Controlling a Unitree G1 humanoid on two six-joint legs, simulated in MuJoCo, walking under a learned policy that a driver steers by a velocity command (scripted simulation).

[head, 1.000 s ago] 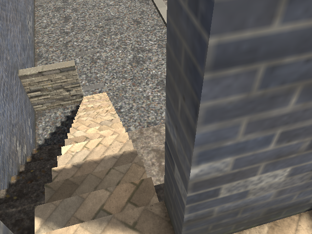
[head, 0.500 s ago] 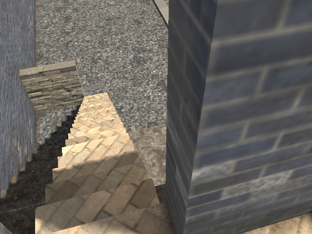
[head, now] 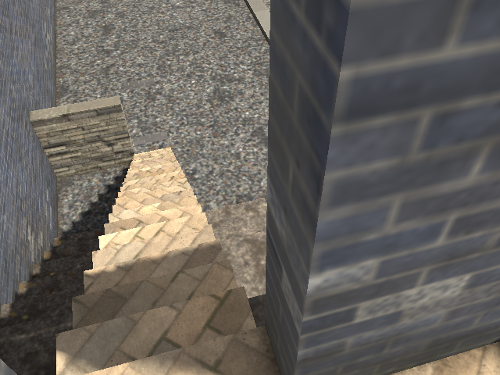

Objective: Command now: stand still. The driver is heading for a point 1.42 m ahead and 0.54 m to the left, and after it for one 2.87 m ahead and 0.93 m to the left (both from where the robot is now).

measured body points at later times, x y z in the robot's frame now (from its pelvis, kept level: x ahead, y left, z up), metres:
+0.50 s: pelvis +0.00 +0.00 +0.00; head +0.01 +0.00 +0.45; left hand +0.07 +0.28 -0.14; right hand +0.08 -0.27 -0.14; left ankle -0.02 +0.10 -0.75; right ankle +0.01 -0.08 -0.75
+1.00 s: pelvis +0.00 +0.00 +0.00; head +0.01 +0.00 +0.45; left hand +0.06 +0.28 -0.14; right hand +0.07 -0.27 -0.14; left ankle -0.02 +0.10 -0.75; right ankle +0.01 -0.08 -0.75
